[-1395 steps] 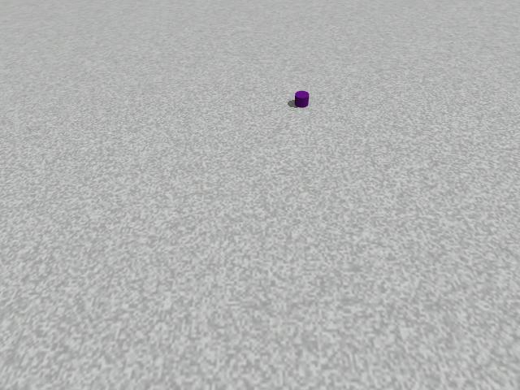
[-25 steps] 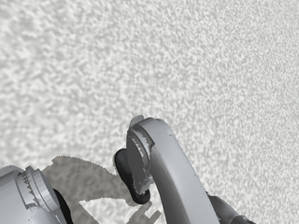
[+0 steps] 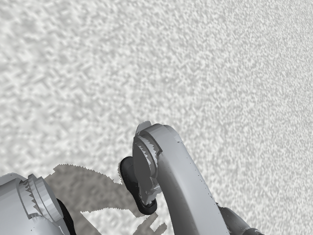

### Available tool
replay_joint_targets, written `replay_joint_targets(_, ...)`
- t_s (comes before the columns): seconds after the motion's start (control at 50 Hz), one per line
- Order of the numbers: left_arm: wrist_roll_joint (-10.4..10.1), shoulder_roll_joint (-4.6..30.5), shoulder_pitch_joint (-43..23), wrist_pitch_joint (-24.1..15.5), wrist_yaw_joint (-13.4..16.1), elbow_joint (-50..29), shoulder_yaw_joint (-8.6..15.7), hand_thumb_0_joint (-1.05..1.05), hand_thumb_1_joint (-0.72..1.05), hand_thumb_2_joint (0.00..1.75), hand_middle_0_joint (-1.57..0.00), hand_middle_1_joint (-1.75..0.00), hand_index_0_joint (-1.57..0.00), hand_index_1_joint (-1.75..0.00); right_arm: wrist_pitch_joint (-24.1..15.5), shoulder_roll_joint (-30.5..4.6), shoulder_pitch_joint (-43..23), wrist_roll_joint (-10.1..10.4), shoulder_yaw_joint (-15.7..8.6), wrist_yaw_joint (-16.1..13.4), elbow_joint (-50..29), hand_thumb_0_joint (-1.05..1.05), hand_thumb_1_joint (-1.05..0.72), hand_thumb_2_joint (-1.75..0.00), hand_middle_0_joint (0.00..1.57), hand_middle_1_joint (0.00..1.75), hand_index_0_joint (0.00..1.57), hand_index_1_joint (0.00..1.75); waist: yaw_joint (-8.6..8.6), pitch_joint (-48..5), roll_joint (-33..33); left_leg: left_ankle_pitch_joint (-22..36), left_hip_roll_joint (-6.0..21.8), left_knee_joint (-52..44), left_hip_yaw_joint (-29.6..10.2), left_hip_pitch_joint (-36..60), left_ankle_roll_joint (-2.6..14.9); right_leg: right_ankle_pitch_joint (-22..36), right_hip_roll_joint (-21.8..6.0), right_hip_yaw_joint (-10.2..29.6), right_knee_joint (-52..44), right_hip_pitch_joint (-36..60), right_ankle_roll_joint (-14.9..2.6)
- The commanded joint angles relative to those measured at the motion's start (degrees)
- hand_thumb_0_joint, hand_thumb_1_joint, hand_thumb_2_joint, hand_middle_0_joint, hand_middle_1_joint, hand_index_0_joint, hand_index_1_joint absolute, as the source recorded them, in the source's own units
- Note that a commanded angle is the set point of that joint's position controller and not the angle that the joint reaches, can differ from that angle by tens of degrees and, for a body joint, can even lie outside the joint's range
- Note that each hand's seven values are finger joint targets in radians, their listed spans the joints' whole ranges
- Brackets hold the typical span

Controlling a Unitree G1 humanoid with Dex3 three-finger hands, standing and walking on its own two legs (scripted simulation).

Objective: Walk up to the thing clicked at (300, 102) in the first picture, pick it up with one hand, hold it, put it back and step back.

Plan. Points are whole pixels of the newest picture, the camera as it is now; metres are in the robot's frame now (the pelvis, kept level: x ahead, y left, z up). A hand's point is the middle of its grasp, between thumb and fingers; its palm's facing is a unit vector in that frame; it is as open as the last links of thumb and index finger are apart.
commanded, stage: withdraw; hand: left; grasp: from above
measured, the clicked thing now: out of the picture +0.48 +0.34 -0.27
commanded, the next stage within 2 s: home in 0.86 s
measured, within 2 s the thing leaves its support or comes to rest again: rests again in 0.20 s
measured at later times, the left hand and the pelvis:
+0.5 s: hand out of the picture +0.47 +0.35 -0.07, palm faces -0.51 -0.15 -0.85, open 14.1 cm; pelvis +0.00 +0.00 +0.05, yaw +6 degrees
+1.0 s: hand out of the picture +0.49 +0.37 -0.11, palm faces -0.37 -0.08 -0.92, open 14.0 cm; pelvis -0.01 -0.01 +0.02, yaw +5 degrees
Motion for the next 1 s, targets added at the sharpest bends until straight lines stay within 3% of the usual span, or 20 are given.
replay_joint_targets(0.0,-0.45,17.29,-18.16,0.67,2.65,-16.15,2.53,0.0,-0.54,0.98,-0.07,-1.02,-0.07,-1.01,0.38,-18.11,11.14,0.43,-6.6,-0.36,0.89,0.0,-0.91,-0.9,0.2,0.3,0.2,0.3,0.09,-44.36,38.6,16.34,1.44,-15.05,5.44,34.37,-0.87,17.54,2.46,-4.62,-10.33,21.33,-4.14)
replay_joint_targets(0.04,-0.7,17.02,-18.99,1.03,2.24,-20.98,3.32,0.0,-0.54,0.99,-0.07,-1.02,-0.07,-1.01,0.82,-17.98,11.27,0.83,-7.63,-0.22,0.38,0.0,-0.91,-0.9,0.2,0.3,0.2,0.3,0.72,-47.28,40.81,15.94,1.12,-16.04,5.93,35.44,-0.98,17.33,2.18,-4.32,-10.64,21.22,-4.37)
replay_joint_targets(0.12,-2.2,16.74,-16.94,3.41,-0.24,-29.92,5.64,0.0,-0.54,0.99,-0.07,-1.0,-0.07,-1.0,2.28,-17.0,11.99,1.99,-10.68,0.22,0.14,0.0,-0.91,-0.9,0.2,0.3,0.2,0.3,4.26,-53.53,43.74,17.14,0.7,-17.83,7.09,37.63,-1.03,17.69,1.69,-2.9,-11.25,20.77,-4.82)
replay_joint_targets(0.18,-3.7,11.31,-13.17,6.02,-4.27,-31.18,3.87,0.0,-0.56,1.0,-0.07,-1.0,-0.06,-1.0,3.93,-15.37,12.86,3.25,-12.81,0.74,0.5,0.0,-0.91,-0.9,0.2,0.3,0.2,0.3,5.72,-54.41,41.68,16.72,0.41,-19.36,7.79,37.53,-0.57,16.65,1.68,-1.65,-12.58,19.84,-4.85)
replay_joint_targets(0.22,-4.91,7.82,-10.44,7.7,-7.8,-29.69,2.03,0.0,-0.54,1.0,-0.07,-0.99,-0.06,-1.0,5.63,-14.78,13.56,4.17,-13.88,0.57,0.99,0.0,-0.9,-0.9,0.2,0.3,0.2,0.3,5.41,-51.64,36.9,14.94,-0.02,-21.1,8.49,34.34,-0.02,15.66,1.74,-1.27,-15.03,20.73,-4.64)
replay_joint_targets(0.28,-8.37,-0.36,-11.56,9.18,-14.78,-27.52,-3.39,0.0,-0.54,1.0,-0.07,-1.0,-0.07,-1.01,8.06,-13.82,15.54,5.2,-15.14,-0.39,1.37,0.0,-0.9,-0.9,0.2,0.3,0.2,0.3,2.47,-45.76,26.79,11.61,-0.39,-22.4,8.86,28.36,1.16,13.79,1.99,-0.19,-19.15,23.38,-4.17)
replay_joint_targets(0.32,-10.37,-4.15,-9.21,9.15,-19.95,-25.59,-6.01,0.0,-0.53,1.01,-0.07,-1.01,-0.07,-1.01,9.32,-14.36,15.83,5.76,-15.82,-1.34,0.61,0.0,-0.9,-0.9,0.2,0.3,0.2,0.3,2.14,-40.79,21.29,8.74,-0.84,-23.78,8.53,25.55,1.36,10.1,1.54,-0.16,-20.75,22.34,-4.71)
replay_joint_targets(0.38,-11.34,-4.55,-11.34,7.52,-25.34,-27.69,-7.65,0.0,-0.52,1.01,-0.07,-1.02,-0.07,-1.02,10.73,-14.26,15.92,6.23,-15.87,-3.56,0.23,0.0,-0.9,-0.9,0.2,0.3,0.2,0.3,2.28,-39.47,17.58,8.6,-1.06,-24.21,8.58,25.75,1.42,9.3,1.34,0.51,-22.38,24.28,-5.02)
replay_joint_targets(0.44,-11.11,-3.74,-14.3,4.3,-27.37,-29.77,-7.08,0.0,-0.5,1.0,-0.08,-1.01,-0.08,-1.01,11.46,-13.41,15.98,6.43,-15.04,-5.17,0.04,0.0,-0.89,-0.9,0.2,0.3,0.2,0.3,2.59,-40.98,15.5,9.85,-1.58,-23.5,8.91,25.74,1.32,9.93,0.74,1.07,-22.75,25.31,-4.87)
replay_joint_targets(0.5,-8.68,2.49,-16.63,0.39,-26.04,-29.73,-4.15,0.0,-0.51,1.01,-0.08,-1.01,-0.08,-1.01,12.0,-12.81,15.04,5.99,-13.66,-6.37,-0.32,0.0,-0.89,-0.9,0.2,0.3,0.2,0.3,4.66,-42.59,18.02,10.7,-1.73,-22.29,9.52,26.45,1.13,10.05,0.56,1.89,-21.58,24.6,-4.96)
replay_joint_targets(0.54,-5.94,6.45,-18.51,-2.15,-22.92,-30.46,-1.58,0.0,-0.52,1.01,-0.09,-1.0,-0.08,-1.0,12.34,-12.54,13.6,5.57,-12.7,-6.56,-0.72,0.0,-0.9,-0.9,0.2,0.3,0.2,0.3,6.04,-45.48,22.57,11.69,-1.75,-22.08,9.4,28.89,0.74,10.46,0.52,1.57,-19.51,22.82,-5.16)
replay_joint_targets(0.58,-3.22,7.69,-20.83,-3.43,-18.55,-28.98,-0.74,0.0,-0.52,1.01,-0.09,-1.0,-0.08,-1.0,13.0,-11.78,12.3,5.15,-11.81,-6.37,-0.45,0.0,-0.9,-0.9,0.2,0.3,0.2,0.3,6.72,-48.47,29.07,12.43,-1.42,-22.85,9.47,33.0,0.25,11.49,0.78,1.58,-16.93,20.88,-5.12)
replay_joint_targets(0.62,-1.49,5.4,-20.65,-3.71,-14.6,-23.6,-1.43,0.0,-0.53,1.0,-0.07,-1.01,-0.07,-1.0,13.08,-12.32,12.38,4.61,-11.5,-5.85,0.09,0.0,-0.89,-0.9,0.2,0.3,0.2,0.3,4.31,-44.81,30.14,10.82,-1.57,-23.43,9.13,33.1,0.18,10.5,0.75,0.23,-16.49,17.83,-5.06)
replay_joint_targets(0.64,-0.64,4.99,-19.49,-3.44,-12.95,-20.29,-1.69,0.0,-0.53,1.0,-0.07,-1.01,-0.07,-1.01,13.1,-12.42,12.13,4.3,-11.34,-5.73,0.05,0.0,-0.9,-0.9,0.2,0.3,0.2,0.3,3.94,-43.79,29.54,10.24,-1.45,-23.02,9.25,33.05,0.3,9.9,1.05,0.27,-16.58,17.12,-5.04)
replay_joint_targets(0.74,1.1,9.69,-25.01,-1.14,-7.6,-19.37,0.64,0.0,-0.53,1.0,-0.07,-1.0,-0.07,-1.0,12.14,-13.82,13.78,3.39,-11.49,-5.44,0.16,0.0,-0.9,-0.9,0.2,0.3,0.2,0.3,2.89,-47.83,33.01,9.7,-1.32,-22.06,9.2,34.45,0.25,9.99,0.48,-0.52,-15.27,16.87,-4.88)
replay_joint_targets(0.84,-0.66,12.78,-26.65,1.27,-8.03,-24.48,2.67,0.0,-0.53,0.98,-0.09,-0.99,-0.09,-0.99,10.83,-14.08,14.33,3.52,-12.25,-5.26,0.3,0.0,-0.9,-0.9,0.2,0.3,0.2,0.3,3.79,-53.6,33.99,9.25,-1.29,-20.88,9.85,33.5,0.56,10.0,0.19,0.22,-14.8,18.82,-4.57)
replay_joint_targets(0.9,-2.05,10.76,-21.96,2.85,-10.82,-25.54,1.81,0.0,-0.52,0.98,-0.1,-0.98,-0.1,-0.98,10.67,-13.82,15.62,3.89,-13.22,-5.06,0.93,0.0,-0.91,-0.9,0.2,0.3,0.2,0.3,4.55,-56.24,34.29,10.84,-1.24,-21.63,9.98,34.82,0.49,11.41,0.25,0.37,-15.35,20.82,-4.52)
replay_joint_targets(0.94,-3.41,7.23,-19.34,3.91,-13.13,-23.98,-0.22,0.0,-0.52,0.98,-0.08,-0.99,-0.09,-0.99,11.0,-13.11,16.77,4.1,-13.35,-4.92,1.43,0.0,-0.9,-0.9,0.2,0.3,0.2,0.3,3.51,-52.85,30.0,10.45,-1.3,-21.5,10.11,31.28,0.97,11.49,0.52,0.5,-16.68,22.04,-4.24)
replay_joint_targets(0.98,-4.94,4.66,-16.19,4.7,-15.58,-22.75,-1.35,0.0,-0.36,0.91,-0.24,-0.83,-0.22,-0.83,11.49,-13.43,17.21,4.41,-13.93,-5.01,1.66,0.0,-0.88,-0.89,0.2,0.3,0.2,0.3,3.42,-48.68,25.96,10.06,-1.49,-21.76,10.12,28.55,1.15,10.76,0.53,0.15,-18.06,21.28,-4.44)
